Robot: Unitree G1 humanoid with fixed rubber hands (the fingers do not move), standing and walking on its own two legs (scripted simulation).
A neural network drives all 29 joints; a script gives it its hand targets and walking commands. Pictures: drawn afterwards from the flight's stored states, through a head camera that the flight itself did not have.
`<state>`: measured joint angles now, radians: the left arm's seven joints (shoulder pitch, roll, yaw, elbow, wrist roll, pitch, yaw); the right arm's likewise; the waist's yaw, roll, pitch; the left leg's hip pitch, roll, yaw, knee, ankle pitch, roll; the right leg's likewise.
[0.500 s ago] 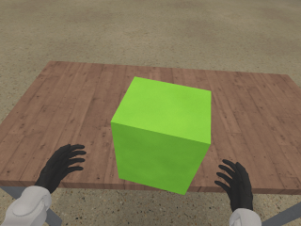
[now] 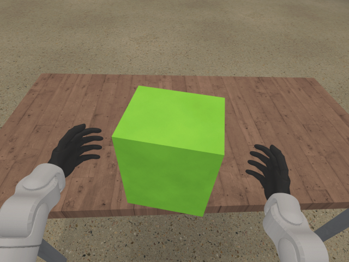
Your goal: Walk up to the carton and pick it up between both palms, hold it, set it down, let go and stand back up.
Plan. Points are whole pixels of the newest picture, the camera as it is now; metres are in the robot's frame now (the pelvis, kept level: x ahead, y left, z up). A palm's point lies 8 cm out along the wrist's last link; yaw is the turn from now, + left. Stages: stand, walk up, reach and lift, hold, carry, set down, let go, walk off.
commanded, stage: reach and lift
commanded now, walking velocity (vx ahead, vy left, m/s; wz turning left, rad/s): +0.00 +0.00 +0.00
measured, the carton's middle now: (172, 154) +0.37 +0.00 +0.06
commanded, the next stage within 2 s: none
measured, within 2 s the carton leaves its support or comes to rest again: neither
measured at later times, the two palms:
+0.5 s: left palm (72, 117) +0.37 +0.21 +0.18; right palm (277, 151) +0.30 -0.20 +0.16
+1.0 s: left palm (81, 86) +0.42 +0.20 +0.22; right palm (270, 119) +0.35 -0.19 +0.20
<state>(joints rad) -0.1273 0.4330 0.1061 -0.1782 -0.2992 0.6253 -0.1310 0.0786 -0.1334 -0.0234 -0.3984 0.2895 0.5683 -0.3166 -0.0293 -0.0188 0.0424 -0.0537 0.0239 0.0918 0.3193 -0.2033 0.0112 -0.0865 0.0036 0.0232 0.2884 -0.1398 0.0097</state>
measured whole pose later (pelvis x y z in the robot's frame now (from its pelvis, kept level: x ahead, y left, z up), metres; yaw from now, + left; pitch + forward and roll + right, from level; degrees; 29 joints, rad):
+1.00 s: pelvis -0.02 +0.01 +0.00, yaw +2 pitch -1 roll -1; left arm -0.90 0.51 0.06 0.52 -0.23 0.68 -0.09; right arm -0.72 -0.19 -0.05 0.32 0.40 0.56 -0.30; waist -0.17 -0.05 0.01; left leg -0.17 0.01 0.05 0.38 -0.20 0.02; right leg -0.16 0.00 0.00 0.28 -0.11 0.02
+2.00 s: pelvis -0.01 +0.01 +0.00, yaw +2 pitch +1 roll -2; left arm -0.71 0.22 0.06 0.72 -0.08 0.25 -0.04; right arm -0.55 0.00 -0.02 0.61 0.22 0.09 -0.34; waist -0.11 -0.03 0.01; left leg -0.22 0.02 0.04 0.42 -0.22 0.02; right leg -0.20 0.00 0.00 0.30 -0.12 0.02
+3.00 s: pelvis +0.00 +0.01 +0.00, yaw +3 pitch -6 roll -1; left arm -0.67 -0.02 0.37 0.67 0.34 0.18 -0.14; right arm -0.49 0.13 -0.25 0.66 -0.07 -0.08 -0.24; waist -0.10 -0.07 0.07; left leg -0.02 0.00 0.03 0.32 -0.20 0.03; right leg 0.01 -0.02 -0.03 0.21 -0.11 0.03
